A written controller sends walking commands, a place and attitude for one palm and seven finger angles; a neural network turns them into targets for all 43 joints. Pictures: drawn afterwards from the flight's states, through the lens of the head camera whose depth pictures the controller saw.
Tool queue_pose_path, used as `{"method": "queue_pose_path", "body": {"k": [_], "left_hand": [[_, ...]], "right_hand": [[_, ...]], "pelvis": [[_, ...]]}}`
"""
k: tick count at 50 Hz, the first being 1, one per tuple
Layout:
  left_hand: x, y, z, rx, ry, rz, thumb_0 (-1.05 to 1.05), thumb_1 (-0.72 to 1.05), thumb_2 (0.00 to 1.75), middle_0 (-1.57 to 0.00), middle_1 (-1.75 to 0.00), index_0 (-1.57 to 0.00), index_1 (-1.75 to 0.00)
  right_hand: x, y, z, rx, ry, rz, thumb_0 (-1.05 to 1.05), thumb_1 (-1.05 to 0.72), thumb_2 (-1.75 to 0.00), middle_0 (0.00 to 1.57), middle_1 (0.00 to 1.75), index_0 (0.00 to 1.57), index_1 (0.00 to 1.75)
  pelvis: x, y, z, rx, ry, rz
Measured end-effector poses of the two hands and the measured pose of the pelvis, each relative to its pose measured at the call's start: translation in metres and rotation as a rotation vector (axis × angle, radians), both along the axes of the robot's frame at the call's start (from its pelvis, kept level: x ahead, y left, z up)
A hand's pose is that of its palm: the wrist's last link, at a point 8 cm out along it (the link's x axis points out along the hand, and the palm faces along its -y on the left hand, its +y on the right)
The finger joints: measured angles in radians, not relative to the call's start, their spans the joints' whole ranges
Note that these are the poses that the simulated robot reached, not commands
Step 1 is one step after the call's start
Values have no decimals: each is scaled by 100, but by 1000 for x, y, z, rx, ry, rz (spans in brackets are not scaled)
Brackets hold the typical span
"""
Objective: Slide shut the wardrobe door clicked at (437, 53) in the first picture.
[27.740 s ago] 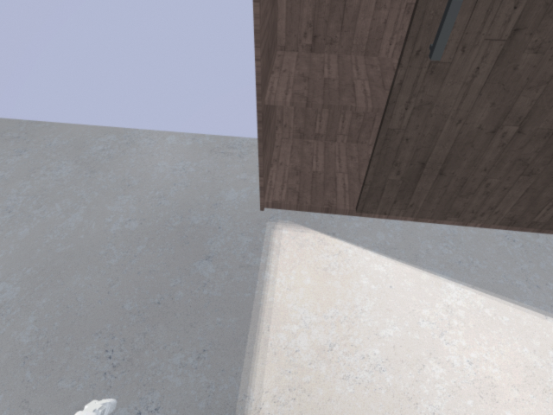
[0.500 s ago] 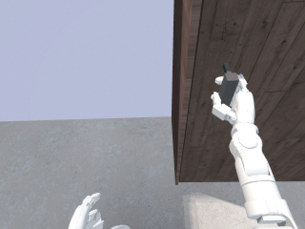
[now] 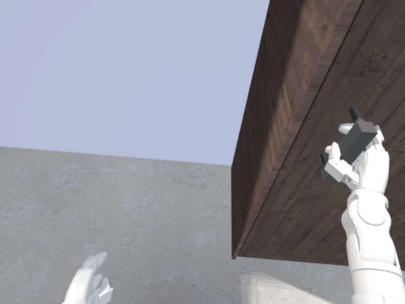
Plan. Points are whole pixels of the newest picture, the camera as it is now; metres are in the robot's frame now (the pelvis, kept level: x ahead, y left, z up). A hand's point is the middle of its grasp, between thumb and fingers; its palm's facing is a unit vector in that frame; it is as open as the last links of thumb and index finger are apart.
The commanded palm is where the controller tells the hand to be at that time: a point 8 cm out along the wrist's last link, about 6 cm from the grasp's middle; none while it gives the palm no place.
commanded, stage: stop walking and hold the door there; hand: right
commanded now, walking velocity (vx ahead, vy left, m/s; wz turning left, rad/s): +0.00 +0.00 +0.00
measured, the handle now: (341, 145) +0.40 -0.25 +0.12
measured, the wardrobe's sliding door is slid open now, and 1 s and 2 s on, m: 0.00 0.00 0.00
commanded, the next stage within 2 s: loosen the grip on the handle in 0.14 s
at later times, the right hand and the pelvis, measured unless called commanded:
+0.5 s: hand (342, 162) +0.35 -0.24 +0.13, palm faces +0.39 +0.92 -0.10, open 10.1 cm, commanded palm +0.31 -0.27 +0.12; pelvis -0.05 +0.00 -0.01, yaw -1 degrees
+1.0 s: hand (341, 164) +0.36 -0.25 +0.11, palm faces +0.36 +0.93 -0.12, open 14.6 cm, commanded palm +0.31 -0.30 +0.12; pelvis -0.02 -0.02 -0.01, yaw +1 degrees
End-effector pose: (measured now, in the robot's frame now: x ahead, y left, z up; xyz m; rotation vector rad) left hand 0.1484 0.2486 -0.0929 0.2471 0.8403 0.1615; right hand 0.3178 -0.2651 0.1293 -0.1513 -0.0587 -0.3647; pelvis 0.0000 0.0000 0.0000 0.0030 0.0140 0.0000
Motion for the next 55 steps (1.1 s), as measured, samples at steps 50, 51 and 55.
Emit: {"method": "queue_pose_path", "body": {"k": [50,51,55], "left_hand": [[-62,-20,-8,9,3,28,1,90,90,-20,-30,-20,-30],[-56,-22,-7,8,-6,24,1,90,90,-20,-30,-20,-30],[-34,-27,-2,1,-44,8,1,90,90,-20,-30,-20,-30]], "right_hand": [[5,-23,-14,19,-7,2,-1,55,-20,26,117,27,116],[5,-27,-15,21,0,-9,-1,55,-20,26,116,27,116],[-1,-47,-12,16,-19,-45,-1,55,-20,25,116,26,115]], "pelvis": [[-21,-22,-10,9,40,14],[-19,-22,-10,9,43,15],[-13,-22,-11,10,49,17]]}}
